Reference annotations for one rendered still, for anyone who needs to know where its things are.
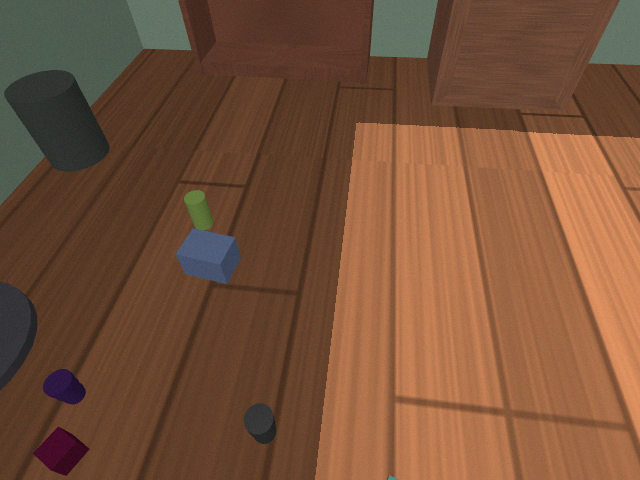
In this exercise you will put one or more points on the bookshelf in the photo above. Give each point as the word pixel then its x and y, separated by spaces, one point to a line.
pixel 326 40

